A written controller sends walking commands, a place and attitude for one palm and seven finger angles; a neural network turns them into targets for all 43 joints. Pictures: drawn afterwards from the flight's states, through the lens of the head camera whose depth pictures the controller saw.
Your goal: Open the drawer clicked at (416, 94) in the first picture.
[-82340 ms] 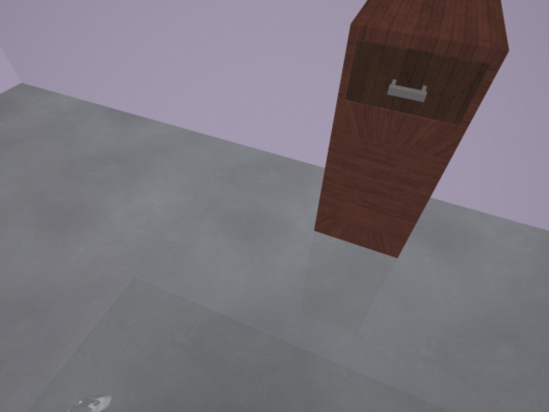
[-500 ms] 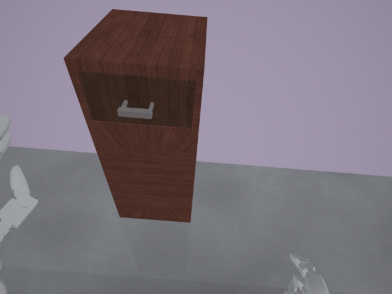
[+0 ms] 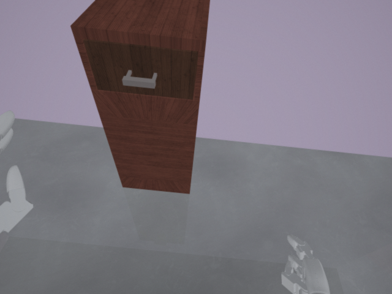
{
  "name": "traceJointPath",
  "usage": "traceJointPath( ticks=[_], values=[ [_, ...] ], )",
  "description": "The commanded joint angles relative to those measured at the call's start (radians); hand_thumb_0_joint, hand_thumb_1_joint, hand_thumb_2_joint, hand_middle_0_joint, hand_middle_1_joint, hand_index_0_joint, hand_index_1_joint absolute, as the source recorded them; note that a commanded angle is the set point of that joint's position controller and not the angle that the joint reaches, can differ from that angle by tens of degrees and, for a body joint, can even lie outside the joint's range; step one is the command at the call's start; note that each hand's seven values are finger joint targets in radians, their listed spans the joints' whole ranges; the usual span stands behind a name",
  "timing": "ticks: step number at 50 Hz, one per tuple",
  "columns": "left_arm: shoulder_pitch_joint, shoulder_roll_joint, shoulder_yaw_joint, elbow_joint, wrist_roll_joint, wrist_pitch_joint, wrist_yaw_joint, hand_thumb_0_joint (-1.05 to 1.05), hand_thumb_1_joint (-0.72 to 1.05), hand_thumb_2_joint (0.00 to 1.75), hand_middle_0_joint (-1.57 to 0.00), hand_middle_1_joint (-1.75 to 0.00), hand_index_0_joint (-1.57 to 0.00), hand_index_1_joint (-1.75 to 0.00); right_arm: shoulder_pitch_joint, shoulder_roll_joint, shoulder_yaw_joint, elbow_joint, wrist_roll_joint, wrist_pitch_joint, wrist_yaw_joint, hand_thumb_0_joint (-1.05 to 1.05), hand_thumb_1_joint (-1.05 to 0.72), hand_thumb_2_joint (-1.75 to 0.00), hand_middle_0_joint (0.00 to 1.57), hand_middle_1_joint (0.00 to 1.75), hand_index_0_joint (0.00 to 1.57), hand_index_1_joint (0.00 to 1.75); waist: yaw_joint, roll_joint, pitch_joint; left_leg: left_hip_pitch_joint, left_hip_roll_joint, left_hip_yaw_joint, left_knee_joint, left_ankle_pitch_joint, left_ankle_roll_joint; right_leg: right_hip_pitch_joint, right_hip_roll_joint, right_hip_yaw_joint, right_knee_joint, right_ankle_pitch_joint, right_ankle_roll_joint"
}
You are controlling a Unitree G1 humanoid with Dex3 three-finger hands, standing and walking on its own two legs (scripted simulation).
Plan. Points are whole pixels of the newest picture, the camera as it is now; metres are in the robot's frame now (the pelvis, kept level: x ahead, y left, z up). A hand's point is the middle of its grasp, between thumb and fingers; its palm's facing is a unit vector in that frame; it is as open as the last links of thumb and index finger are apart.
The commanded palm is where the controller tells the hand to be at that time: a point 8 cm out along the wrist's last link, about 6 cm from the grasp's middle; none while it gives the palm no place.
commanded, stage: step back with the hand held close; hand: left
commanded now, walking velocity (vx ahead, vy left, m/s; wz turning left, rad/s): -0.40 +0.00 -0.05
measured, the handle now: (140, 78) +0.72 +0.22 +0.02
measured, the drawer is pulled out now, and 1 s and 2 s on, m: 0.00 0.00 0.00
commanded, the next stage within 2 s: stop stepping back and stand still in 0.04 s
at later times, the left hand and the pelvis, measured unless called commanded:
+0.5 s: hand out of the picture +0.06 +0.23 +0.19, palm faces +0.42 -0.80 -0.43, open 7.4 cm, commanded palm +0.01 +0.27 +0.21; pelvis -0.12 -0.01 +0.00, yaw +1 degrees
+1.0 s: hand out of the picture +0.06 +0.25 +0.14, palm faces +0.38 -0.80 -0.46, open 7.4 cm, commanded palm none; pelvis -0.14 +0.00 +0.00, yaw +3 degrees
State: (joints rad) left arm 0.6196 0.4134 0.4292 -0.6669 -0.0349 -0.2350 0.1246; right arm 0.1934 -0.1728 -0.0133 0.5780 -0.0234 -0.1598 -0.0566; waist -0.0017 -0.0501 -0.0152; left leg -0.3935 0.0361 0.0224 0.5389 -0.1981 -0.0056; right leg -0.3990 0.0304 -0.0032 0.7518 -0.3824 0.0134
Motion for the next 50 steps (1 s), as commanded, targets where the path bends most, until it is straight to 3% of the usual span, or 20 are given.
traceJointPath(
  ticks=[1, 4, 6, 7, 12, 16, 19, 20, 23, 27, 30, 33, 37, 39, 41, 43, 46, 47, 49, 50],
  values=[
    [-0.066, 0.1, 0.06, -0.244, -0.004, -0.066, 0.024, 0.0, 0.9, 0.9, -0.2, -0.3, -0.2, -0.3, -0.06, -0.174, -0.053, -0.111, 0.012, -0.081, 0.006, 0.0, -0.9, -0.9, 0.2, 0.3, 0.2, 0.3, -0.003, 0.268, -0.137, 0.121, 0.237, -0.13, -0.125, 0.397, 0.085, 0.107, -0.015, -0.028, -0.158, 0.072, 0.013],
    [-0.11, 0.126, 0.076, -0.203, 0.001, -0.062, 0.018, 0.0, 0.9, 0.9, -0.2, -0.3, -0.2, -0.3, -0.082, -0.17, -0.048, -0.11, 0.014, -0.067, 0.008, 0.0, -0.9, -0.9, 0.2, 0.3, 0.2, 0.3, -0.006, 0.116, -0.098, 0.012, 0.143, -0.072, -0.035, 0.086, 0.027, 0.163, -0.095, 0.054, -0.337, 0.354, -0.018],
    [-0.135, 0.191, 0.115, -0.173, 0.001, -0.064, 0.029, 0.0, 0.9, 0.9, -0.2, -0.3, -0.2, -0.3, -0.082, -0.13, -0.045, -0.118, 0.023, -0.041, 0.005, 0.0, -0.9, -0.9, 0.2, 0.3, 0.2, 0.3, -0.002, -0.119, -0.116, -0.055, -0.025, 0.01, 0.273, -0.212, -0.032, 0.098, -0.351, 0.358, -0.468, 0.639, -0.114],
    [-0.112, 0.187, 0.119, -0.159, 0.002, -0.05, 0.032, 0.0, 0.9, 0.9, -0.2, -0.3, -0.2, -0.3, -0.098, -0.129, -0.06, -0.112, 0.031, -0.031, 0.007, 0.0, -0.9, -0.9, 0.2, 0.3, 0.2, 0.3, 0.019, -0.167, -0.152, -0.105, -0.048, -0.062, 0.48, -0.284, -0.025, 0.123, -0.378, 0.338, -0.454, 0.718, -0.114],
    [0.009, 0.138, 0.114, -0.149, 0.009, -0.032, 0.037, 0.0, 0.9, 0.9, -0.2, -0.3, -0.2, -0.3, -0.076, -0.11, -0.017, -0.164, 0.027, 0.022, -0.013, 0.0, -0.9, -0.9, 0.2, 0.3, 0.2, 0.3, -0.004, -0.046, -0.187, -0.051, -0.021, -0.015, 0.329, -0.205, -0.003, 0.202, -0.274, 0.182, -0.395, 0.446, -0.156],
    [0.001, 0.124, 0.079, -0.137, 0.008, -0.025, 0.05, 0.0, 0.9, 0.9, -0.2, -0.3, -0.2, -0.3, -0.026, -0.143, -0.015, -0.147, 0.015, 0.0, -0.034, 0.0, -0.9, -0.9, 0.2, 0.3, 0.2, 0.3, -0.018, -0.047, -0.106, 0.129, -0.03, 0.013, -0.112, -0.172, 0.031, 0.144, -0.222, 0.178, -0.474, 0.056, -0.083],
    [-0.05, 0.139, 0.071, -0.179, 0.012, -0.048, 0.052, 0.0, 0.9, 0.9, -0.2, -0.3, -0.2, -0.3, -0.04, -0.194, -0.031, -0.165, 0.015, -0.025, -0.041, 0.0, -0.9, -0.9, 0.2, 0.3, 0.2, 0.3, 0.0, 0.189, -0.048, 0.121, 0.127, -0.197, -0.273, -0.119, 0.093, 0.136, -0.079, 0.08, -0.279, 0.106, -0.017],
    [-0.044, 0.152, 0.081, -0.179, 0.012, -0.051, 0.054, 0.0, 0.9, 0.9, -0.2, -0.3, -0.2, -0.3, -0.043, -0.193, -0.032, -0.167, 0.022, -0.03, -0.04, 0.0, -0.9, -0.9, 0.2, 0.3, 0.2, 0.3, 0.007, 0.18, -0.073, 0.105, 0.16, -0.215, -0.252, -0.063, 0.097, 0.16, -0.057, 0.028, -0.232, 0.166, -0.004],
    [-0.083, 0.142, 0.078, -0.183, 0.024, -0.05, 0.055, 0.0, 0.9, 0.9, -0.2, -0.3, -0.2, -0.3, -0.047, -0.178, -0.022, -0.134, 0.009, -0.035, -0.042, 0.0, -0.9, -0.9, 0.2, 0.3, 0.2, 0.3, -0.012, 0.252, -0.006, -0.07, 0.15, -0.186, -0.324, -0.314, 0.079, 0.213, -0.05, -0.015, -0.172, 0.089, -0.004],
    [-0.148, 0.1, 0.038, -0.108, 0.043, -0.043, 0.062, 0.0, 0.9, 0.9, -0.2, -0.3, -0.2, -0.3, -0.045, -0.188, -0.029, -0.106, 0.005, -0.053, -0.038, 0.0, -0.9, -0.9, 0.2, 0.3, 0.2, 0.3, -0.016, 0.179, 0.045, -0.172, 0.138, -0.161, -0.276, -0.543, 0.097, 0.235, -0.037, -0.009, -0.191, 0.004, -0.012],
    [-0.178, 0.105, 0.038, -0.06, 0.041, -0.035, 0.056, 0.0, 0.9, 0.9, -0.2, -0.3, -0.2, -0.3, -0.044, -0.18, -0.036, -0.093, -0.001, -0.044, -0.034, 0.0, -0.9, -0.9, 0.2, 0.3, 0.2, 0.3, -0.019, 0.011, 0.055, -0.12, 0.021, -0.061, -0.029, -0.447, 0.066, 0.108, -0.129, 0.209, -0.396, -0.243, -0.08],
    [-0.232, 0.153, 0.065, -0.069, 0.041, -0.041, 0.053, 0.0, 0.9, 0.9, -0.2, -0.3, -0.2, -0.3, -0.061, -0.161, -0.038, -0.074, -0.001, -0.02, -0.021, 0.0, -0.9, -0.9, 0.2, 0.3, 0.2, 0.3, -0.009, -0.157, 0.005, -0.105, -0.034, 0.018, 0.41, -0.297, 0.027, 0.071, -0.352, 0.515, -0.616, -0.401, -0.201],
    [-0.162, 0.119, 0.052, -0.083, 0.034, -0.041, 0.041, 0.0, 0.9, 0.9, -0.2, -0.3, -0.2, -0.3, -0.022, -0.124, -0.016, -0.093, -0.008, 0.003, -0.017, 0.0, -0.9, -0.9, 0.2, 0.3, 0.2, 0.3, -0.028, -0.073, -0.049, 0.157, -0.005, 0.037, 0.117, -0.247, 0.045, -0.097, -0.261, 0.227, -0.542, -0.333, -0.142],
    [-0.128, 0.104, 0.033, -0.118, 0.028, -0.042, 0.035, 0.0, 0.9, 0.9, -0.2, -0.3, -0.2, -0.3, -0.019, -0.143, -0.01, -0.108, -0.009, 0.0, -0.03, 0.0, -0.9, -0.9, 0.2, 0.3, 0.2, 0.3, -0.037, 0.085, -0.004, 0.179, -0.003, 0.002, -0.111, -0.301, 0.052, -0.101, -0.165, 0.134, -0.396, -0.309, -0.096],
    [-0.144, 0.104, 0.049, -0.211, 0.036, -0.062, 0.051, 0.0, 0.9, 0.9, -0.2, -0.3, -0.2, -0.3, -0.03, -0.162, -0.019, -0.134, -0.01, -0.017, -0.033, 0.0, -0.9, -0.9, 0.2, 0.3, 0.2, 0.3, -0.02, 0.37, 0.026, 0.067, 0.283, -0.413, -0.394, -0.646, 0.168, -0.108, -0.004, -0.04, 0.036, -0.106, -0.014],
    [-0.142, 0.167, 0.097, -0.236, 0.032, -0.056, 0.054, 0.0, 0.9, 0.9, -0.2, -0.3, -0.2, -0.3, -0.016, -0.13, -0.023, -0.114, -0.006, -0.04, -0.028, 0.0, -0.9, -0.9, 0.2, 0.3, 0.2, 0.3, -0.026, 0.252, -0.026, 0.052, 0.281, -0.351, -0.35, -0.409, 0.184, -0.085, -0.028, -0.01, 0.238, -0.078, 0.002],
    [-0.053, 0.104, 0.06, -0.127, 0.025, -0.024, 0.05, 0.0, 0.9, 0.9, -0.2, -0.3, -0.2, -0.3, -0.039, -0.145, -0.012, -0.104, 0.015, -0.056, -0.018, 0.0, -0.9, -0.9, 0.2, 0.3, 0.2, 0.3, -0.005, 0.206, 0.016, 0.047, 0.214, -0.155, -0.242, -0.064, 0.126, 0.035, -0.05, -0.055, -0.051, -0.02, 0.012],
    [-0.183, -0.082, -0.317, 0.643, 0.113, 0.174, -0.089, 0.0, 0.9, 0.9, -0.2, -0.3, -0.2, -0.3, -0.091, -0.329, -0.106, 0.103, -0.015, -0.043, 0.048, 0.0, -0.9, -0.9, 0.2, 0.3, 0.2, 0.3, -0.036, 0.179, 0.077, 0.02, 0.122, -0.091, -0.013, 0.159, 0.08, -0.031, -0.098, 0.012, -0.093, 0.044, -0.007],
    [-0.122, -0.103, -0.341, 0.698, 0.102, 0.257, -0.118, 0.0, 0.9, 0.9, -0.2, -0.3, -0.2, -0.3, 0.036, -0.202, -0.088, 0.064, 0.006, 0.028, 0.04, 0.0, -0.9, -0.9, 0.2, 0.3, 0.2, 0.3, -0.026, -0.028, -0.067, 0.038, 0.064, -0.019, 0.128, 0.002, 0.016, 0.082, -0.197, 0.142, -0.223, 0.426, -0.049],
    [-0.158, -0.083, -0.336, 0.737, 0.1, 0.251, -0.122, 0.0, 0.9, 0.9, -0.2, -0.3, -0.2, -0.3, 0.07, -0.166, -0.069, 0.077, 0.006, 0.045, 0.046, 0.0, -0.9, -0.9, 0.2, 0.3, 0.2, 0.3, -0.028, -0.153, -0.094, 0.034, 0.017, -0.017, 0.149, -0.066, 0.005, 0.082, -0.239, 0.164, -0.252, 0.446, -0.075]
  ],
)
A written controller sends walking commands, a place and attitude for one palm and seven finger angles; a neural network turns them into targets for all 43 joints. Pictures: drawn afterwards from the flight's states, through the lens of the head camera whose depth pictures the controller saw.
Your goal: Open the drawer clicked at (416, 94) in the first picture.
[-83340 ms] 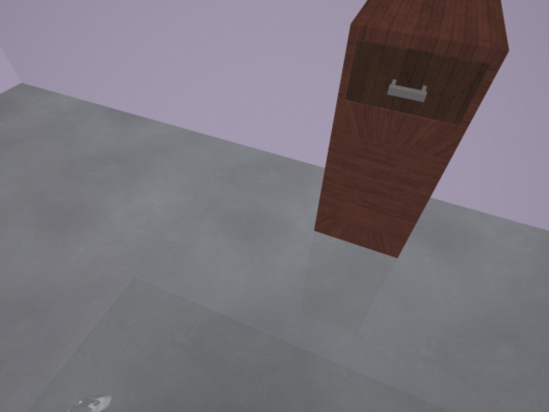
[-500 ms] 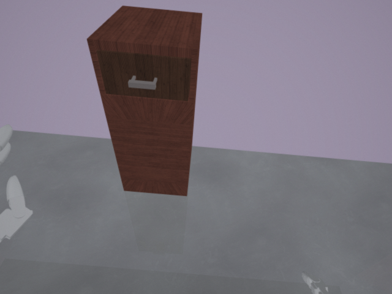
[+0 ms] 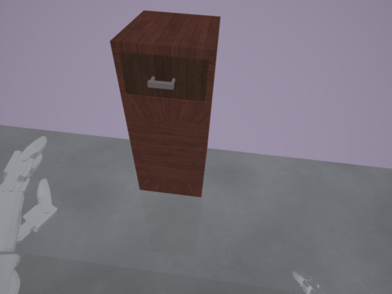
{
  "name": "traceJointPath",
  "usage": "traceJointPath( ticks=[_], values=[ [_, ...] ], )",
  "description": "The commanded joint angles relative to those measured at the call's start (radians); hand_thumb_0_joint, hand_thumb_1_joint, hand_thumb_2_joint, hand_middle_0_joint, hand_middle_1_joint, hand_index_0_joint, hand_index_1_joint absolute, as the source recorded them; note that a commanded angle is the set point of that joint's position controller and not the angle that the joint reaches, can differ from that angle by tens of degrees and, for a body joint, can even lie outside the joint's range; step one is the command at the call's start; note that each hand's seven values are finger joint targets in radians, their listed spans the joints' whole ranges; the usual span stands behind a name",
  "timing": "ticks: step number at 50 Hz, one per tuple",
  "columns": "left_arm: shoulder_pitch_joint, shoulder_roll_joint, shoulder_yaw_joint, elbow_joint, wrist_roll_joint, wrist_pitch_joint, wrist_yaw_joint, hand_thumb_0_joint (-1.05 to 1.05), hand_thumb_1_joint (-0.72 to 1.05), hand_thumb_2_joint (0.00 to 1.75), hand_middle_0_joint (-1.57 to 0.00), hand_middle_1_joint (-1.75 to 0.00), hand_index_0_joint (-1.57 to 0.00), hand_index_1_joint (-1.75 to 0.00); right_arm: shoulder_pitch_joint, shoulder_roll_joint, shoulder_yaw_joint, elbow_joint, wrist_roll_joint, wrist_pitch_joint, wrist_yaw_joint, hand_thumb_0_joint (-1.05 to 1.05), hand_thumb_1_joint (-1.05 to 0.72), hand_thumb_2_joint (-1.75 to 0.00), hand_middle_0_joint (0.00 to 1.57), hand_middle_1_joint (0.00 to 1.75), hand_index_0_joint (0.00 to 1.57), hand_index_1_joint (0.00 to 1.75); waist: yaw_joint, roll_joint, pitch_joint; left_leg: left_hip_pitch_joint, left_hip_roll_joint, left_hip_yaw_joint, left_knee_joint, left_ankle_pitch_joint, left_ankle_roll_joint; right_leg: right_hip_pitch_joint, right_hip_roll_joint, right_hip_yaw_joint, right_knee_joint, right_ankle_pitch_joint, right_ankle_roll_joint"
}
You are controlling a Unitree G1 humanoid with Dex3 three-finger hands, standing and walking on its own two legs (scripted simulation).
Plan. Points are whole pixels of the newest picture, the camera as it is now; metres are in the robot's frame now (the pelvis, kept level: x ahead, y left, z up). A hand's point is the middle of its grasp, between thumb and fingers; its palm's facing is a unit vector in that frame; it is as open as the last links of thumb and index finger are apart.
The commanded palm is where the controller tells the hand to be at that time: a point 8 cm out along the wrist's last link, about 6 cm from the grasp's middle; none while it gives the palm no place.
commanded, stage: let the arm hang, fingers relaxed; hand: left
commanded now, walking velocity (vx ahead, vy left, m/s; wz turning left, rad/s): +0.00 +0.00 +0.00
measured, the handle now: (162, 82) +0.86 +0.18 +0.02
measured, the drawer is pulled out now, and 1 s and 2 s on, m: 0.00 0.00 0.00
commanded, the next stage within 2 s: look to check the result in 1.04 s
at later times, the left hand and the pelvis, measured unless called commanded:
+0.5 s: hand out of the picture -0.03 +0.23 -0.15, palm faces -0.01 -0.96 -0.29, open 7.3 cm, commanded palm none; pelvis -0.02 +0.00 +0.01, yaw +0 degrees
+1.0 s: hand out of the picture +0.08 +0.21 -0.14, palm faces -0.03 -0.95 -0.32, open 7.4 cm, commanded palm none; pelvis -0.01 -0.02 +0.02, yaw +0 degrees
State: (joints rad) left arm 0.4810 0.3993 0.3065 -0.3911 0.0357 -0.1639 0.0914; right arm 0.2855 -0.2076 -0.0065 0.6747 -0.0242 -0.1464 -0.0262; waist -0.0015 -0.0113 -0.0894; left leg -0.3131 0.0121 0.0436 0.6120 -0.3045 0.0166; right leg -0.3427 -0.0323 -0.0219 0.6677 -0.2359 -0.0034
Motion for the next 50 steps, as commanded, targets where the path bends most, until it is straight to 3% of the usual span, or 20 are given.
traceJointPath(
  ticks=[1, 2, 3, 4, 5, 6, 7, 8, 10, 12, 13, 14, 15, 17, 19, 27, 28, 36, 50],
  values=[
    [-0.085, -0.03, -0.205, 0.513, 0.017, 0.174, -0.098, 0.0, 0.9, 0.9, -0.2, -0.3, -0.2, -0.3, 0.015, -0.135, -0.056, -0.004, 0.014, 0.059, 0.026, 0.0, -0.9, -0.9, 0.2, 0.3, 0.2, 0.3, -0.053, -0.22, 0.003, -0.006, 0.026, -0.055, 0.03, 0.026, -0.013, -0.027, -0.18, 0.167, -0.18, 0.196, -0.058],
    [-0.128, -0.023, -0.202, 0.56, 0.008, 0.182, -0.102, 0.0, 0.9, 0.9, -0.2, -0.3, -0.2, -0.3, 0.024, -0.149, -0.047, 0.003, 0.012, 0.08, 0.033, 0.0, -0.9, -0.9, 0.2, 0.3, 0.2, 0.3, -0.059, -0.173, 0.063, 0.009, 0.042, -0.103, -0.052, 0.092, 0.003, -0.087, -0.118, 0.093, -0.151, 0.034, -0.027],
    [-0.136, -0.029, -0.206, 0.615, 0.01, 0.182, -0.101, 0.0, 0.9, 0.9, -0.2, -0.3, -0.2, -0.3, -0.004, -0.191, -0.056, 0.008, -0.003, 0.081, 0.032, 0.0, -0.9, -0.9, 0.2, 0.3, 0.2, 0.3, -0.028, -0.08, 0.068, -0.022, 0.082, -0.134, -0.089, 0.292, 0.024, -0.021, -0.05, 0.04, -0.063, 0.139, -0.006],
    [-0.122, -0.018, -0.206, 0.673, 0.01, 0.173, -0.091, 0.0, 0.9, 0.9, -0.2, -0.3, -0.2, -0.3, -0.048, -0.217, -0.06, 0.009, -0.009, 0.082, 0.027, 0.0, -0.9, -0.9, 0.2, 0.3, 0.2, 0.3, 0.004, -0.121, 0.035, -0.02, 0.105, -0.138, -0.063, 0.448, 0.039, 0.061, -0.041, 0.043, -0.054, 0.275, -0.003],
    [-0.133, -0.006, -0.21, 0.747, 0.008, 0.17, -0.083, 0.0, 0.9, 0.9, -0.2, -0.3, -0.2, -0.3, -0.067, -0.216, -0.059, 0.019, -0.008, 0.086, 0.025, 0.0, -0.9, -0.9, 0.2, 0.3, 0.2, 0.3, 0.007, -0.163, 0.026, -0.012, 0.089, -0.122, -0.054, 0.467, 0.033, 0.114, -0.06, 0.065, -0.08, 0.34, -0.008],
    [-0.149, 0.007, -0.217, 0.817, 0.003, 0.169, -0.08, 0.0, 0.9, 0.9, -0.2, -0.3, -0.2, -0.3, -0.071, -0.21, -0.056, 0.034, -0.006, 0.095, 0.024, 0.0, -0.9, -0.9, 0.2, 0.3, 0.2, 0.3, 0.004, -0.169, 0.035, -0.001, 0.069, -0.099, -0.064, 0.399, 0.021, 0.131, -0.077, 0.092, -0.112, 0.336, -0.014],
    [-0.169, 0.014, -0.226, 0.881, -0.002, 0.17, -0.079, 0.0, 0.9, 0.9, -0.2, -0.3, -0.2, -0.3, -0.071, -0.2, -0.049, 0.056, -0.004, 0.103, 0.023, 0.0, -0.9, -0.9, 0.2, 0.3, 0.2, 0.3, -0.001, -0.137, 0.057, 0.011, 0.06, -0.092, -0.091, 0.305, 0.014, 0.116, -0.083, 0.112, -0.146, 0.263, -0.017],
    [-0.189, 0.02, -0.235, 0.935, -0.007, 0.171, -0.079, 0.0, 0.9, 0.9, -0.2, -0.3, -0.2, -0.3, -0.072, -0.196, -0.046, 0.074, -0.003, 0.108, 0.025, 0.0, -0.9, -0.9, 0.2, 0.3, 0.2, 0.3, -0.001, -0.023, 0.085, 0.003, 0.062, -0.099, -0.129, 0.273, 0.014, 0.108, -0.075, 0.107, -0.153, 0.196, -0.02],
    [-0.186, 0.011, -0.25, 1.035, -0.014, 0.171, -0.079, 0.0, 0.9, 0.9, -0.2, -0.3, -0.2, -0.3, -0.073, -0.177, -0.033, 0.116, -0.002, 0.117, 0.026, 0.0, -0.9, -0.9, 0.2, 0.3, 0.2, 0.3, 0.006, 0.114, 0.099, 0.007, 0.076, -0.101, -0.187, 0.212, 0.016, 0.123, -0.055, 0.099, -0.175, 0.094, -0.014],
    [-0.171, 0.001, -0.261, 1.122, -0.018, 0.169, -0.08, 0.0, 0.9, 0.9, -0.2, -0.3, -0.2, -0.3, -0.061, -0.169, -0.027, 0.149, 0.003, 0.123, 0.023, 0.0, -0.9, -0.9, 0.2, 0.3, 0.2, 0.3, 0.007, 0.163, 0.088, 0.018, 0.081, -0.104, -0.223, 0.132, 0.015, 0.146, -0.048, 0.093, -0.206, 0.05, -0.016],
    [-0.171, 0.004, -0.261, 1.155, -0.017, 0.167, -0.079, 0.0, 0.9, 0.9, -0.2, -0.3, -0.2, -0.3, -0.054, -0.171, -0.029, 0.16, 0.007, 0.126, 0.022, 0.0, -0.9, -0.9, 0.2, 0.3, 0.2, 0.3, 0.006, 0.145, 0.089, 0.022, 0.085, -0.114, -0.231, 0.109, 0.015, 0.152, -0.048, 0.09, -0.221, 0.043, -0.019],
    [-0.166, -0.028, -0.25, 1.177, -0.014, 0.167, -0.078, 0.0, 0.9, 0.9, -0.2, -0.3, -0.2, -0.3, -0.044, -0.159, -0.033, 0.171, 0.001, 0.13, 0.019, 0.0, -0.9, -0.9, 0.2, 0.3, 0.2, 0.3, 0.005, 0.188, 0.075, 0.024, 0.09, -0.118, -0.251, 0.052, 0.017, 0.161, -0.047, 0.08, -0.237, 0.014, -0.02],
    [-0.166, -0.02, -0.255, 1.205, -0.016, 0.167, -0.079, 0.0, 0.9, 0.9, -0.2, -0.3, -0.2, -0.3, -0.039, -0.163, -0.034, 0.185, 0.002, 0.133, 0.018, 0.0, -0.9, -0.9, 0.2, 0.3, 0.2, 0.3, 0.005, 0.207, 0.078, 0.024, 0.091, -0.124, -0.271, 0.0, 0.017, 0.161, -0.042, 0.076, -0.245, -0.003, -0.021],
    [-0.167, -0.012, -0.264, 1.254, -0.019, 0.166, -0.081, 0.0, 0.9, 0.9, -0.2, -0.3, -0.2, -0.3, -0.028, -0.169, -0.036, 0.211, 0.004, 0.139, 0.017, 0.0, -0.9, -0.9, 0.2, 0.3, 0.2, 0.3, 0.006, 0.175, 0.082, 0.027, 0.097, -0.135, -0.293, -0.053, 0.02, 0.164, -0.042, 0.072, -0.262, -0.008, -0.025],
    [-0.184, -0.003, -0.267, 1.291, -0.019, 0.163, -0.08, 0.0, 0.9, 0.9, -0.2, -0.3, -0.2, -0.3, -0.008, -0.182, -0.041, 0.232, 0.006, 0.141, 0.014, 0.0, -0.9, -0.9, 0.2, 0.3, 0.2, 0.3, -0.001, 0.103, 0.096, 0.042, 0.101, -0.137, -0.294, -0.042, 0.021, 0.158, -0.051, 0.077, -0.285, -0.012, -0.028],
    [-0.226, 0.039, -0.273, 1.391, -0.023, 0.157, -0.074, 0.0, 0.9, 0.9, -0.2, -0.3, -0.2, -0.3, 0.01, -0.209, -0.044, 0.314, 0.009, 0.146, 0.013, 0.0, -0.9, -0.9, 0.2, 0.3, 0.2, 0.3, -0.01, -0.012, 0.151, 0.095, 0.098, -0.123, -0.305, 0.005, 0.023, 0.113, -0.068, 0.093, -0.348, -0.059, -0.031],
    [-0.231, 0.047, -0.271, 1.398, -0.022, 0.155, -0.073, 0.0, 0.9, 0.9, -0.2, -0.3, -0.2, -0.3, 0.0, -0.216, -0.047, 0.321, 0.011, 0.146, 0.015, 0.0, -0.9, -0.9, 0.2, 0.3, 0.2, 0.3, -0.008, 0.008, 0.157, 0.101, 0.094, -0.115, -0.3, 0.021, 0.022, 0.106, -0.07, 0.099, -0.35, -0.052, -0.032],
    [-0.293, 0.083, -0.265, 1.423, -0.021, 0.147, -0.071, 0.0, 0.9, 0.9, -0.2, -0.3, -0.2, -0.3, -0.042, -0.237, -0.047, 0.362, 0.008, 0.14, 0.021, 0.0, -0.9, -0.9, 0.2, 0.3, 0.2, 0.3, -0.007, -0.029, 0.151, 0.125, 0.094, -0.112, -0.319, 0.073, 0.019, 0.127, -0.079, 0.106, -0.368, -0.041, -0.028],
    [-0.388, 0.122, -0.257, 1.418, -0.021, 0.135, -0.075, 0.0, 0.9, 0.9, -0.2, -0.3, -0.2, -0.3, -0.128, -0.279, -0.044, 0.372, 0.006, 0.13, 0.024, 0.0, -0.9, -0.9, 0.2, 0.3, 0.2, 0.3, -0.003, 0.029, 0.108, 0.16, 0.106, -0.108, -0.335, 0.184, 0.003, 0.198, -0.088, 0.113, -0.381, 0.077, -0.029]
  ],
)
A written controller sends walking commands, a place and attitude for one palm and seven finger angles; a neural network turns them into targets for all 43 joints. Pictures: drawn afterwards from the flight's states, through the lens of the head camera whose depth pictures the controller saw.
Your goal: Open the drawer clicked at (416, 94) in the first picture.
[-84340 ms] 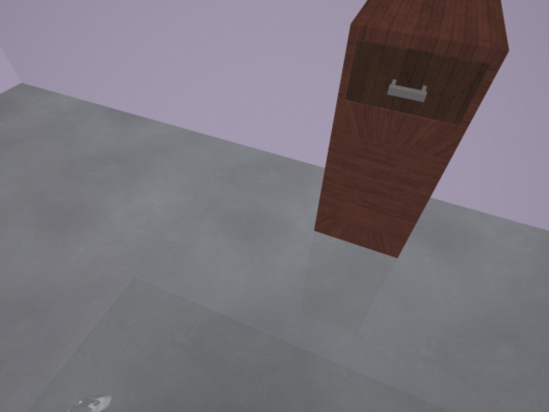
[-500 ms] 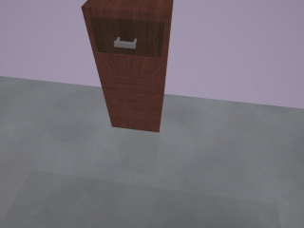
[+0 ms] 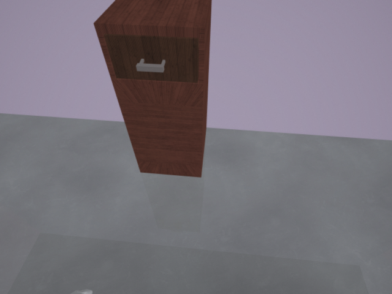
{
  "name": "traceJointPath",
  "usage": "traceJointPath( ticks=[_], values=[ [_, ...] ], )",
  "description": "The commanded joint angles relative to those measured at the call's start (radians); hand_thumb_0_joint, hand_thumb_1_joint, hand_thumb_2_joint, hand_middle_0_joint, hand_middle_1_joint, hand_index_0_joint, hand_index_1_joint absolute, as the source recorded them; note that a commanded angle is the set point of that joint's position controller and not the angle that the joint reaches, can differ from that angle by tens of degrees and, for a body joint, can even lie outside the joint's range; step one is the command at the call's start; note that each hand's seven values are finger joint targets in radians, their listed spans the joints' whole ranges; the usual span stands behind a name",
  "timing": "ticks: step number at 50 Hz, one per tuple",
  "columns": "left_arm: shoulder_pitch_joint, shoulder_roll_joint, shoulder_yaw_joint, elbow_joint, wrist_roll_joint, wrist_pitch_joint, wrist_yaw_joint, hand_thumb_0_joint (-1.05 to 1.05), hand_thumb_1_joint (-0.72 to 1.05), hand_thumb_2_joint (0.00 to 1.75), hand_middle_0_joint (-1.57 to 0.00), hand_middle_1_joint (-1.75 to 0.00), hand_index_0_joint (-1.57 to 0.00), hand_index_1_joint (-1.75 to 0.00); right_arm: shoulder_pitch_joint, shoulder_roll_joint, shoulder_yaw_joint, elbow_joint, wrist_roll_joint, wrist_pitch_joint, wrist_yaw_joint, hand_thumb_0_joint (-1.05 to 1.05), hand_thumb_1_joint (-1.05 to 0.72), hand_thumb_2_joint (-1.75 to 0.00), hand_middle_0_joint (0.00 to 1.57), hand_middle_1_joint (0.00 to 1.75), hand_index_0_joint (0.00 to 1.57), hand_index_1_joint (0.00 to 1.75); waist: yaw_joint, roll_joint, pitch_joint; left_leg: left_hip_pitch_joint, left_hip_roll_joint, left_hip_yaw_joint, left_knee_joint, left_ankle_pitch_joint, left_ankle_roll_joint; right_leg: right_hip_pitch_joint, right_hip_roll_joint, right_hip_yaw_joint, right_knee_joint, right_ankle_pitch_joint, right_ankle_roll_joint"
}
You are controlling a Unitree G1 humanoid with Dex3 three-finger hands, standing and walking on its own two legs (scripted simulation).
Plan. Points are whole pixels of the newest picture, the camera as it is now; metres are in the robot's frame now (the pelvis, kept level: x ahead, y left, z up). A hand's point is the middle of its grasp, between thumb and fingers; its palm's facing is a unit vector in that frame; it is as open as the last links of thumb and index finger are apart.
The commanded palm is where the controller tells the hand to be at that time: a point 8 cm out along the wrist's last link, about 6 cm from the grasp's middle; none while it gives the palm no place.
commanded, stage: let the arm hang, fingers relaxed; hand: left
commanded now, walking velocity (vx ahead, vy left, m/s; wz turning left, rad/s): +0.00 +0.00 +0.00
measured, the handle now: (151, 64) +0.87 +0.20 +0.00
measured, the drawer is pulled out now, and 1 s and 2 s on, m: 0.00 0.00 0.00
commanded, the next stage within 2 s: look to check the result in 0.04 s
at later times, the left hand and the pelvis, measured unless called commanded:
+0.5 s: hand out of the picture +0.10 +0.24 -0.15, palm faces -0.03 -0.94 -0.35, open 7.4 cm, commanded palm none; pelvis +0.02 -0.01 +0.00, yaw +0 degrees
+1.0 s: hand out of the picture +0.10 +0.21 -0.18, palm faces -0.01 -0.97 -0.24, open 7.4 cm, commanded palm none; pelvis +0.07 +0.00 -0.01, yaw -1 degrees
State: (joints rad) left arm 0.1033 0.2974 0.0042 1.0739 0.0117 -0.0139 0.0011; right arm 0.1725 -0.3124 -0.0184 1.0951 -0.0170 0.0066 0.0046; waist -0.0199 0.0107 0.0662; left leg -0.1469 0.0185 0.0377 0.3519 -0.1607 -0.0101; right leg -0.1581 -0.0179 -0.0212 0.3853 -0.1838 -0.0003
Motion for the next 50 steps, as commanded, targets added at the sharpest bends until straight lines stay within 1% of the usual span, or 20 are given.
traceJointPath(
  ticks=[1, 7, 10, 13, 15, 16, 18, 23, 26, 30, 33, 36, 38, 39, 40, 42, 44, 46, 48, 50],
  values=[
    [-0.012, 0.227, 0.045, -0.046, 0.001, -0.017, 0.015, 0.0, 0.9, 0.9, -0.2, -0.3, -0.2, -0.3, -0.018, -0.18, -0.032, -0.05, -0.001, -0.024, -0.008, 0.0, -0.9, -0.9, 0.2, 0.3, 0.2, 0.3, 0.015, 0.001, -0.057, 0.0, 0.1, -0.101, -0.072, 0.055, 0.029, 0.02, -0.104, 0.115, -0.1, 0.041, -0.033],
    [-0.032, 0.238, 0.044, -0.042, -0.001, -0.019, 0.014, 0.0, 0.9, 0.9, -0.2, -0.3, -0.2, -0.3, -0.035, -0.201, -0.031, -0.046, 0.0, -0.021, -0.008, 0.0, -0.9, -0.9, 0.2, 0.3, 0.2, 0.3, 0.011, 0.001, -0.074, 0.027, 0.105, -0.096, -0.074, 0.075, 0.023, 0.038, -0.105, 0.114, -0.111, 0.077, -0.032],
    [-0.037, 0.243, 0.043, -0.039, -0.001, -0.018, 0.014, 0.0, 0.9, 0.9, -0.2, -0.3, -0.2, -0.3, -0.039, -0.204, -0.03, -0.044, 0.0, -0.018, -0.008, 0.0, -0.9, -0.9, 0.2, 0.3, 0.2, 0.3, 0.009, 0.0, -0.065, 0.03, 0.105, -0.095, -0.08, 0.059, 0.023, 0.031, -0.106, 0.114, -0.124, 0.052, -0.031],
    [-0.033, 0.25, 0.045, -0.037, 0.0, -0.021, 0.015, 0.0, 0.9, 0.9, -0.2, -0.3, -0.2, -0.3, -0.043, -0.212, -0.032, -0.048, 0.002, -0.019, -0.008, 0.0, -0.9, -0.9, 0.2, 0.3, 0.2, 0.3, 0.01, -0.004, -0.088, 0.051, 0.108, -0.09, -0.071, 0.088, 0.023, 0.042, -0.106, 0.117, -0.121, 0.094, -0.034],
    [-0.037, 0.248, 0.041, -0.034, -0.002, -0.019, 0.015, 0.0, 0.9, 0.9, -0.2, -0.3, -0.2, -0.3, -0.048, -0.213, -0.029, -0.043, 0.001, -0.018, -0.009, 0.0, -0.9, -0.9, 0.2, 0.3, 0.2, 0.3, 0.008, -0.003, -0.076, 0.05, 0.109, -0.091, -0.077, 0.088, 0.023, 0.041, -0.107, 0.114, -0.122, 0.104, -0.032],
    [-0.035, 0.25, 0.042, -0.031, -0.002, -0.02, 0.015, 0.0, 0.9, 0.9, -0.2, -0.3, -0.2, -0.3, -0.047, -0.214, -0.029, -0.043, 0.001, -0.018, -0.009, 0.0, -0.9, -0.9, 0.2, 0.3, 0.2, 0.3, 0.009, -0.016, -0.092, 0.06, 0.109, -0.091, -0.073, 0.101, 0.023, 0.05, -0.108, 0.114, -0.121, 0.121, -0.033],
    [-0.034, 0.254, 0.045, -0.033, -0.002, -0.021, 0.017, 0.0, 0.9, 0.9, -0.2, -0.3, -0.2, -0.3, -0.055, -0.221, -0.031, -0.047, 0.003, -0.017, -0.01, 0.0, -0.9, -0.9, 0.2, 0.3, 0.2, 0.3, 0.009, -0.008, -0.087, 0.066, 0.111, -0.086, -0.068, 0.117, 0.023, 0.047, -0.107, 0.113, -0.117, 0.149, -0.034],
    [-0.034, 0.255, 0.044, -0.031, -0.001, -0.021, 0.018, 0.0, 0.9, 0.9, -0.2, -0.3, -0.2, -0.3, -0.062, -0.221, -0.032, -0.047, 0.004, -0.016, -0.011, 0.0, -0.9, -0.9, 0.2, 0.3, 0.2, 0.3, 0.008, -0.024, -0.082, 0.073, 0.114, -0.084, -0.073, 0.125, 0.023, 0.05, -0.105, 0.109, -0.116, 0.166, -0.033],
    [-0.036, 0.255, 0.042, -0.029, -0.002, -0.021, 0.018, 0.0, 0.9, 0.9, -0.2, -0.3, -0.2, -0.3, -0.066, -0.222, -0.031, -0.044, 0.002, -0.017, -0.011, 0.0, -0.9, -0.9, 0.2, 0.3, 0.2, 0.3, 0.008, -0.007, -0.092, 0.077, 0.113, -0.083, -0.076, 0.123, 0.022, 0.061, -0.107, 0.11, -0.118, 0.166, -0.033],
    [-0.038, 0.256, 0.042, -0.028, -0.002, -0.022, 0.018, 0.0, 0.9, 0.9, -0.2, -0.3, -0.2, -0.3, -0.071, -0.222, -0.031, -0.045, 0.003, -0.018, -0.011, 0.0, -0.9, -0.9, 0.2, 0.3, 0.2, 0.3, 0.008, -0.017, -0.098, 0.085, 0.115, -0.084, -0.076, 0.144, 0.022, 0.07, -0.108, 0.103, -0.114, 0.19, -0.032],
    [-0.036, 0.256, 0.046, -0.031, 0.0, -0.022, 0.018, 0.0, 0.9, 0.9, -0.2, -0.3, -0.2, -0.3, -0.077, -0.223, -0.031, -0.048, 0.004, -0.019, -0.012, 0.0, -0.9, -0.9, 0.2, 0.3, 0.2, 0.3, 0.011, -0.012, -0.08, 0.08, 0.115, -0.081, -0.076, 0.15, 0.023, 0.062, -0.107, 0.105, -0.116, 0.194, -0.033],
    [-0.038, 0.254, 0.045, -0.029, -0.001, -0.023, 0.018, 0.0, 0.9, 0.9, -0.2, -0.3, -0.2, -0.3, -0.076, -0.223, -0.031, -0.046, 0.002, -0.021, -0.013, 0.0, -0.9, -0.9, 0.2, 0.3, 0.2, 0.3, 0.009, -0.003, -0.104, 0.093, 0.117, -0.08, -0.075, 0.177, 0.021, 0.082, -0.108, 0.102, -0.109, 0.225, -0.033],
    [0.001, 0.186, 0.031, -0.015, -0.003, -0.015, 0.021, 0.0, 0.9, 0.9, -0.2, -0.3, -0.2, -0.3, -0.046, -0.143, -0.013, -0.035, 0.001, -0.013, -0.008, 0.0, -0.9, -0.9, 0.2, 0.3, 0.2, 0.3, 0.012, -0.008, -0.111, 0.091, 0.108, -0.064, -0.057, 0.12, 0.009, 0.079, -0.109, 0.106, -0.11, 0.161, -0.023],
    [0.017, 0.153, 0.024, -0.008, -0.002, -0.007, 0.021, 0.0, 0.9, 0.9, -0.2, -0.3, -0.2, -0.3, -0.02, -0.105, -0.004, -0.025, -0.004, -0.007, -0.006, 0.0, -0.9, -0.9, 0.2, 0.3, 0.2, 0.3, 0.011, -0.012, -0.095, 0.08, 0.103, -0.058, -0.055, 0.057, 0.003, 0.07, -0.107, 0.102, -0.103, 0.076, -0.019],
    [0.033, 0.139, 0.021, -0.003, -0.001, 0.0, 0.019, 0.0, 0.9, 0.9, -0.2, -0.3, -0.2, -0.3, -0.001, -0.087, 0.0, -0.02, -0.007, -0.002, -0.003, 0.0, -0.9, -0.9, 0.2, 0.3, 0.2, 0.3, 0.014, -0.021, -0.077, 0.061, 0.096, -0.05, -0.048, -0.019, 0.003, 0.053, -0.104, 0.106, -0.103, -0.033, -0.019],
    [0.052, 0.142, 0.028, -0.003, 0.004, 0.008, 0.011, 0.0, 0.9, 0.9, -0.2, -0.3, -0.2, -0.3, 0.016, -0.081, -0.003, -0.017, -0.013, 0.0, 0.001, 0.0, -0.9, -0.9, 0.2, 0.3, 0.2, 0.3, 0.02, -0.022, -0.016, 0.004, 0.08, -0.042, -0.035, -0.156, 0.007, 0.008, -0.104, 0.126, -0.109, -0.213, -0.031],
    [0.069, 0.154, 0.036, -0.006, 0.006, 0.01, 0.005, 0.0, 0.9, 0.9, -0.2, -0.3, -0.2, -0.3, 0.03, -0.07, -0.005, -0.019, -0.015, -0.003, 0.003, 0.0, -0.9, -0.9, 0.2, 0.3, 0.2, 0.3, 0.023, -0.044, 0.032, -0.038, 0.067, -0.034, -0.015, -0.22, 0.011, -0.019, -0.112, 0.143, -0.109, -0.292, -0.045],
    [0.087, 0.154, 0.044, -0.011, 0.004, 0.009, 0.001, 0.0, 0.9, 0.9, -0.2, -0.3, -0.2, -0.3, 0.039, -0.058, -0.006, -0.024, -0.015, -0.009, 0.002, 0.0, -0.9, -0.9, 0.2, 0.3, 0.2, 0.3, 0.028, -0.069, 0.077, -0.079, 0.055, -0.018, 0.022, -0.205, 0.011, -0.024, -0.123, 0.158, -0.104, -0.291, -0.06],
    [0.121, 0.145, 0.054, -0.01, 0.002, 0.004, 0.001, 0.0, 0.9, 0.9, -0.2, -0.3, -0.2, -0.3, 0.056, -0.043, -0.009, -0.029, -0.012, -0.017, -0.002, 0.0, -0.9, -0.9, 0.2, 0.3, 0.2, 0.3, 0.03, -0.068, 0.07, -0.087, 0.046, 0.004, 0.071, -0.165, 0.01, -0.005, -0.136, 0.168, -0.084, -0.223, -0.078],
    [0.134, 0.132, 0.062, -0.013, 0.001, 0.001, 0.002, 0.0, 0.9, 0.9, -0.2, -0.3, -0.2, -0.3, 0.096, -0.025, -0.012, -0.023, -0.01, -0.026, -0.008, 0.0, -0.9, -0.9, 0.2, 0.3, 0.2, 0.3, 0.021, -0.065, 0.046, -0.075, 0.05, 0.013, 0.095, -0.092, 0.013, 0.025, -0.139, 0.142, -0.024, -0.098, -0.084]
  ],
)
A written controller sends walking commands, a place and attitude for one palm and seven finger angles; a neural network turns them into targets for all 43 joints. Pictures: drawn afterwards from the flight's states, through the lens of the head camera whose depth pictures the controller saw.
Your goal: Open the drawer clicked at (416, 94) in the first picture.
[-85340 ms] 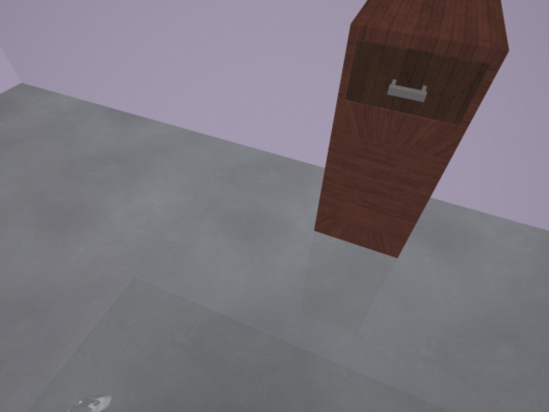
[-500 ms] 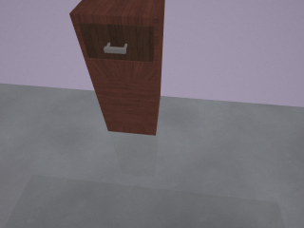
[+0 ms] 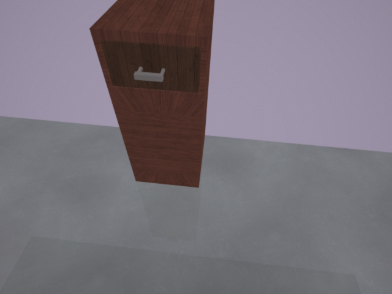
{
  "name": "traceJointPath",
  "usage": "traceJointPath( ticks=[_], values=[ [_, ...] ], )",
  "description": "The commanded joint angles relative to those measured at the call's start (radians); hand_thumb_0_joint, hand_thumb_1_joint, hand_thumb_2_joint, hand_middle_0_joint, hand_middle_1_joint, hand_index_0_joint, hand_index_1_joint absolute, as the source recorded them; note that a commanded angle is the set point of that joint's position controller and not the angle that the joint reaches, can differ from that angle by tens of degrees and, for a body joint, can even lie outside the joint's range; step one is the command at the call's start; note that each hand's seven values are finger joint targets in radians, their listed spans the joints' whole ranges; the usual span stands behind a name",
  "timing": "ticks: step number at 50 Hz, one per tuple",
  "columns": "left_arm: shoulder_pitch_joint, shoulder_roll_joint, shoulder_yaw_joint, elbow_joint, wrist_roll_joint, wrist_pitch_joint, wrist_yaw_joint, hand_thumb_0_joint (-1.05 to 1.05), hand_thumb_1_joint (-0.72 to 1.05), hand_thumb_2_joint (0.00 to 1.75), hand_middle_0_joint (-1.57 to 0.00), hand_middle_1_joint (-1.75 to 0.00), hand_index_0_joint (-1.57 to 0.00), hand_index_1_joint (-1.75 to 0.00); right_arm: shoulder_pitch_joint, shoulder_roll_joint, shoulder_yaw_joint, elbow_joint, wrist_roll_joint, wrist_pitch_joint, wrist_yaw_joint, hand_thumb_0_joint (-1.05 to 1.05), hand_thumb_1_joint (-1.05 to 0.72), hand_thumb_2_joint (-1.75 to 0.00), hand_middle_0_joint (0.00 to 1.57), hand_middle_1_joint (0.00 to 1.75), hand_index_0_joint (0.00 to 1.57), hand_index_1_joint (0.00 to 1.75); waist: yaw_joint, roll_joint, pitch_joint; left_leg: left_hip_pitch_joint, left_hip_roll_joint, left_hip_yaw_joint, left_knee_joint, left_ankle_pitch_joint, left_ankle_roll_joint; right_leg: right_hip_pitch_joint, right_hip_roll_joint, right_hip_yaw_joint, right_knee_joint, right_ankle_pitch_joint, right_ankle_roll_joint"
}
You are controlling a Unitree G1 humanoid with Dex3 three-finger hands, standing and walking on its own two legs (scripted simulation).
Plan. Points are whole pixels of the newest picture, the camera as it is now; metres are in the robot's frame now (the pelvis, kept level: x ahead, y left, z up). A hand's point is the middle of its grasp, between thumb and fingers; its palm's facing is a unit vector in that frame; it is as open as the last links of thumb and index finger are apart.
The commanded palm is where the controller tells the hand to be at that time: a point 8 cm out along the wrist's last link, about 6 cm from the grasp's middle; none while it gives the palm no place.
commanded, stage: take the last steps up to it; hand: left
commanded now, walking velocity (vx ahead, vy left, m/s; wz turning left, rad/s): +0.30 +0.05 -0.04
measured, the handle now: (150, 73) +0.81 +0.21 +0.01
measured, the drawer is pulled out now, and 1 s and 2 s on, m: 0.00 0.00 0.00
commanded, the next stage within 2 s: come to a stop and stand still in 0.58 s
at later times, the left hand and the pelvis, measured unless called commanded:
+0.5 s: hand (129, 292) +0.16 +0.17 -0.19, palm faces +0.05 -0.99 -0.17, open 7.3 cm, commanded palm none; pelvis +0.14 -0.01 -0.01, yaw +1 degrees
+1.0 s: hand (139, 212) +0.37 +0.19 -0.18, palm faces +0.03 -0.98 -0.22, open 7.4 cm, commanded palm none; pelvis +0.27 +0.00 -0.01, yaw +0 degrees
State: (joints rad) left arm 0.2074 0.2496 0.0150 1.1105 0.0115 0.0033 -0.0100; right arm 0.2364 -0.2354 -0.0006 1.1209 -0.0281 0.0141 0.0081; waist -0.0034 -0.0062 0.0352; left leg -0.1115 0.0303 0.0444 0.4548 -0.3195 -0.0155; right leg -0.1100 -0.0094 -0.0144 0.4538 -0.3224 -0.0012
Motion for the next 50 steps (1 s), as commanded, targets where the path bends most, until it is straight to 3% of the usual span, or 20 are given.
traceJointPath(
  ticks=[1, 4, 7, 12, 13, 14, 15, 17, 19, 25, 27, 29, 35, 37, 38, 39, 40, 44, 48, 50],
  values=[
    [0.034, 0.166, 0.055, -0.053, 0.001, -0.018, 0.013, 0.0, 0.9, 0.9, -0.2, -0.3, -0.2, -0.3, 0.06, -0.103, -0.032, -0.043, 0.002, -0.039, -0.016, 0.0, -0.9, -0.9, 0.2, 0.3, 0.2, 0.3, -0.005, -0.027, 0.063, -0.076, 0.049, -0.001, -0.01, 0.123, 0.023, -0.033, -0.131, 0.109, -0.04, 0.116, -0.079],
    [-0.046, 0.074, 0.042, -0.106, -0.002, -0.026, 0.011, 0.0, 0.9, 0.9, -0.2, -0.3, -0.2, -0.3, 0.274, -0.155, -0.06, 0.02, -0.007, -0.051, -0.036, 0.0, -0.9, -0.9, 0.2, 0.3, 0.2, 0.3, -0.087, 0.232, 0.031, 0.216, 0.235, -0.262, -0.111, 0.434, 0.143, -0.34, 0.0, -0.085, 0.367, 0.104, -0.024],
    [-0.184, 0.047, 0.041, -0.172, -0.003, -0.034, 0.013, 0.0, 0.9, 0.9, -0.2, -0.3, -0.2, -0.3, 0.374, -0.118, -0.056, 0.044, -0.009, -0.054, -0.049, 0.0, -0.9, -0.9, 0.2, 0.3, 0.2, 0.3, -0.114, 0.151, 0.097, 0.284, 0.356, -0.327, -0.125, 0.666, 0.239, -0.585, -0.074, 0.008, 0.553, -0.234, -0.024],
    [0.051, 0.005, 0.057, -0.113, 0.005, -0.029, -0.02, 0.0, 0.9, 0.9, -0.2, -0.3, -0.2, -0.3, 0.204, -0.091, -0.048, 0.007, -0.007, -0.062, -0.047, 0.0, -0.9, -0.9, 0.2, 0.3, 0.2, 0.3, 0.048, 0.086, 0.024, -0.12, 0.179, -0.087, 0.003, 0.332, 0.116, -0.013, 0.004, -0.141, 0.164, 0.018, -0.032],
    [0.225, 0.054, 0.077, -0.061, 0.006, -0.038, -0.015, 0.0, 0.9, 0.9, -0.2, -0.3, -0.2, -0.3, 0.168, -0.082, -0.049, -0.009, 0.008, -0.066, -0.042, 0.0, -0.9, -0.9, 0.2, 0.3, 0.2, 0.3, 0.129, -0.037, -0.064, -0.268, 0.101, -0.021, 0.2, 0.254, 0.079, 0.253, -0.026, -0.065, 0.079, 0.067, -0.053],
    [0.391, 0.16, 0.103, -0.012, 0.013, -0.048, 0.001, 0.0, 0.9, 0.9, -0.2, -0.3, -0.2, -0.3, 0.139, -0.015, -0.043, -0.047, 0.027, -0.074, -0.031, 0.0, -0.9, -0.9, 0.2, 0.3, 0.2, 0.3, 0.187, -0.325, -0.107, -0.465, -0.015, 0.078, 0.508, -0.079, 0.029, 0.371, -0.309, 0.324, -0.103, -0.043, -0.139],
    [0.381, 0.172, 0.099, -0.017, 0.001, -0.045, 0.013, 0.0, 0.9, 0.9, -0.2, -0.3, -0.2, -0.3, 0.082, -0.02, -0.046, -0.082, 0.022, -0.072, -0.028, 0.0, -0.9, -0.9, 0.2, 0.3, 0.2, 0.3, 0.169, -0.311, -0.059, -0.525, -0.011, -0.007, 0.767, -0.284, 0.033, 0.273, -0.44, 0.567, -0.232, -0.053, -0.208],
    [0.19, 0.143, 0.093, -0.07, 0.001, -0.035, 0.029, 0.0, 0.9, 0.9, -0.2, -0.3, -0.2, -0.3, 0.071, 0.021, -0.058, -0.081, 0.013, -0.065, -0.014, 0.0, -0.9, -0.9, 0.2, 0.3, 0.2, 0.3, 0.074, -0.118, 0.087, -0.547, 0.092, -0.047, 0.77, -0.215, 0.018, 0.021, -0.411, 0.444, -0.242, -0.179, -0.228],
    [0.071, 0.063, 0.074, -0.109, 0.02, -0.045, 0.042, 0.0, 0.9, 0.9, -0.2, -0.3, -0.2, -0.3, 0.074, 0.066, -0.053, -0.07, 0.004, -0.043, -0.011, 0.0, -0.9, -0.9, 0.2, 0.3, 0.2, 0.3, 0.011, -0.169, 0.143, -0.404, 0.145, -0.081, 0.619, -0.19, 0.012, -0.209, -0.369, 0.278, -0.234, 0.001, -0.191],
    [0.019, 0.061, 0.082, -0.115, 0.003, -0.044, 0.012, 0.0, 0.9, 0.9, -0.2, -0.3, -0.2, -0.3, 0.299, 0.063, -0.052, 0.0, 0.004, -0.053, -0.002, 0.0, -0.9, -0.9, 0.2, 0.3, 0.2, 0.3, -0.082, 0.065, 0.031, 0.071, 0.031, 0.122, 0.064, 0.053, -0.03, -0.381, -0.151, 0.02, -0.058, -0.186, -0.097],
    [0.005, -0.037, 0.061, -0.161, -0.004, -0.039, 0.006, 0.0, 0.9, 0.9, -0.2, -0.3, -0.2, -0.3, 0.415, -0.111, -0.093, 0.001, -0.016, -0.072, -0.023, 0.0, -0.9, -0.9, 0.2, 0.3, 0.2, 0.3, -0.13, 0.48, -0.004, 0.135, 0.388, -0.439, -0.271, -0.17, 0.141, -0.565, 0.019, -0.126, 0.472, -0.279, -0.004],
    [-0.089, -0.012, 0.067, -0.202, 0.006, -0.055, 0.0, 0.0, 0.9, 0.9, -0.2, -0.3, -0.2, -0.3, 0.349, -0.131, -0.096, -0.044, -0.012, -0.071, -0.031, 0.0, -0.9, -0.9, 0.2, 0.3, 0.2, 0.3, -0.112, 0.187, 0.015, 0.089, 0.448, -0.455, -0.254, -0.04, 0.25, -0.611, -0.078, 0.001, 0.638, -0.242, -0.011],
    [0.033, -0.049, 0.053, -0.136, 0.012, -0.048, -0.006, 0.0, 0.9, 0.9, -0.2, -0.3, -0.2, -0.3, 0.154, -0.063, -0.07, -0.07, -0.01, -0.067, -0.046, 0.0, -0.9, -0.9, 0.2, 0.3, 0.2, 0.3, -0.007, 0.152, -0.054, 0.022, 0.205, 0.016, 0.028, 0.611, 0.078, -0.242, -0.019, -0.139, 0.147, -0.004, 0.011],
    [0.188, 0.047, 0.07, -0.088, 0.015, -0.051, 0.016, 0.0, 0.9, 0.9, -0.2, -0.3, -0.2, -0.3, 0.107, -0.037, -0.065, -0.107, 0.018, -0.056, -0.046, 0.0, -0.9, -0.9, 0.2, 0.3, 0.2, 0.3, 0.055, -0.05, -0.121, -0.184, 0.118, 0.069, 0.192, 0.403, -0.004, 0.084, -0.104, -0.007, 0.01, 0.552, 0.001],
    [0.192, 0.165, 0.091, -0.09, 0.016, -0.058, 0.029, 0.0, 0.9, 0.9, -0.2, -0.3, -0.2, -0.3, 0.079, -0.036, -0.064, -0.139, 0.03, -0.051, -0.039, 0.0, -0.9, -0.9, 0.2, 0.3, 0.2, 0.3, 0.052, -0.244, -0.15, -0.271, 0.045, 0.079, 0.257, 0.063, -0.029, 0.159, -0.289, 0.185, -0.027, 0.904, -0.086],
    [0.157, 0.197, 0.087, -0.096, 0.013, -0.056, 0.031, 0.0, 0.9, 0.9, -0.2, -0.3, -0.2, -0.3, 0.085, -0.056, -0.073, -0.134, 0.037, -0.04, -0.043, 0.0, -0.9, -0.9, 0.2, 0.3, 0.2, 0.3, 0.038, -0.221, -0.155, -0.262, 0.033, 0.035, 0.341, -0.248, -0.031, 0.161, -0.393, 0.2, -0.007, 1.127, -0.191],
    [0.112, 0.195, 0.081, -0.117, 0.023, -0.044, 0.032, 0.0, 0.9, 0.9, -0.2, -0.3, -0.2, -0.3, 0.107, -0.031, -0.073, -0.126, 0.038, -0.033, -0.039, 0.0, -0.9, -0.9, 0.2, 0.3, 0.2, 0.3, 0.014, -0.133, -0.105, -0.246, 0.027, 0.023, 0.337, -0.27, -0.024, 0.084, -0.394, 0.138, 0.007, 1.143, -0.198],
    [0.055, 0.127, 0.091, -0.122, 0.015, -0.015, 0.068, 0.0, 0.9, 0.9, -0.2, -0.3, -0.2, -0.3, 0.029, 0.005, -0.069, -0.119, 0.023, 0.01, -0.04, 0.0, -0.9, -0.9, 0.2, 0.3, 0.2, 0.3, 0.033, -0.266, 0.002, -0.382, 0.017, 0.007, 0.363, -0.247, -0.029, 0.133, -0.342, 0.109, 0.041, 1.294, -0.189],
    [-0.056, 0.122, 0.097, -0.169, -0.003, 0.0, 0.061, 0.0, 0.9, 0.9, -0.2, -0.3, -0.2, -0.3, 0.117, -0.033, -0.078, -0.086, 0.015, 0.009, -0.027, 0.0, -0.9, -0.9, 0.2, 0.3, 0.2, 0.3, -0.041, -0.04, -0.122, -0.056, 0.057, 0.017, -0.046, 0.383, -0.025, 0.003, -0.239, 0.005, 0.161, 0.825, -0.074],
    [-0.028, 0.041, 0.069, -0.201, -0.016, 0.014, 0.058, 0.0, 0.9, 0.9, -0.2, -0.3, -0.2, -0.3, 0.118, -0.164, -0.103, -0.121, 0.002, 0.006, -0.038, 0.0, -0.9, -0.9, 0.2, 0.3, 0.2, 0.3, -0.042, 0.332, -0.178, 0.116, 0.392, -0.321, -0.092, 1.257, 0.204, -0.289, -0.011, -0.035, 0.511, -0.303, 0.036]
  ],
)
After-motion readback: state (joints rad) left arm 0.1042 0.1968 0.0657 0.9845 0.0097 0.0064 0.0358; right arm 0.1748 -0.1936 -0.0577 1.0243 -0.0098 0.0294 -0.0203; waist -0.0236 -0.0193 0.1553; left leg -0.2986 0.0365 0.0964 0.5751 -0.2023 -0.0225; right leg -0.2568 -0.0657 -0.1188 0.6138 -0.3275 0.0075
